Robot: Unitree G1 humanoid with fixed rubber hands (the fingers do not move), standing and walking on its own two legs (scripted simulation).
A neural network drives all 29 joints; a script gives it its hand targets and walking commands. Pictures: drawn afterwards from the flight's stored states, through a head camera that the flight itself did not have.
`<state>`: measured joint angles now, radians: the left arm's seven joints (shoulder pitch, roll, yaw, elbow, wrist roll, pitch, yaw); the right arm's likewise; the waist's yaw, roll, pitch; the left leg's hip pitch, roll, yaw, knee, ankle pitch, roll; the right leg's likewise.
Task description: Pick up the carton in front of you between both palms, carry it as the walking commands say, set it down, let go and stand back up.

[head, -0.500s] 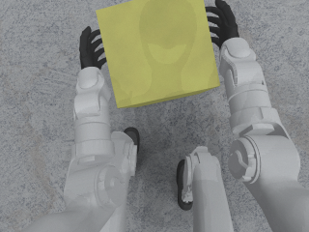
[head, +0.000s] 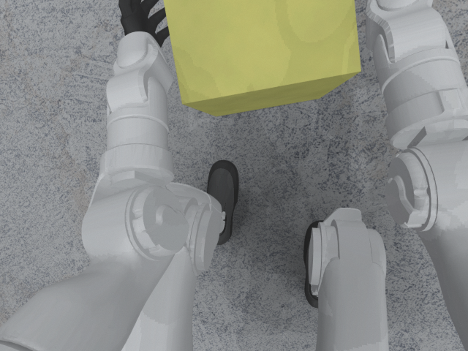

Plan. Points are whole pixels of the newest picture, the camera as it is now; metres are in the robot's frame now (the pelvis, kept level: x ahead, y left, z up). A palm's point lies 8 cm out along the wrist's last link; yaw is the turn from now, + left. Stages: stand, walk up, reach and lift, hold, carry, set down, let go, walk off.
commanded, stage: set down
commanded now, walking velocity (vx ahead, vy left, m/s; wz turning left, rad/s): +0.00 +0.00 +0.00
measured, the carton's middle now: (257, 35) +0.54 +0.06 -0.25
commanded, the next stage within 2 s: none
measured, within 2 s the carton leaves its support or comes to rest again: rests again in 1.10 s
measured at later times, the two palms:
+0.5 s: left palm (148, 37) +0.51 +0.21 -0.18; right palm out of the picture +0.57 -0.09 -0.20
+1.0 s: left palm (143, 41) +0.51 +0.22 -0.19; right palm out of the picture +0.57 -0.08 -0.21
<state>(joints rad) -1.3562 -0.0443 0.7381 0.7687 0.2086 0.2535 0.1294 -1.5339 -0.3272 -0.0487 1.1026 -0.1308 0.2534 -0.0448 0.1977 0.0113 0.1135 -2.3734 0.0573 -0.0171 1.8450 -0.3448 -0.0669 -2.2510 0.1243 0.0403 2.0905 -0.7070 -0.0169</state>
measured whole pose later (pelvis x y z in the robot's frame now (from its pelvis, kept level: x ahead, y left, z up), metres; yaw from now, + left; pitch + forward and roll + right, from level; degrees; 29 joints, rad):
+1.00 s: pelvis -0.01 +0.00 -0.03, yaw +2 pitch +43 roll +5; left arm -1.49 0.18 0.75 1.05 0.17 0.20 0.01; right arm -1.65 -0.32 -0.12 1.12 -0.23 0.24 0.11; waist 0.14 0.07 0.29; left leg -2.38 0.02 -0.01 1.94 -0.31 -0.07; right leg -2.25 0.09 0.04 2.22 -0.72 -0.02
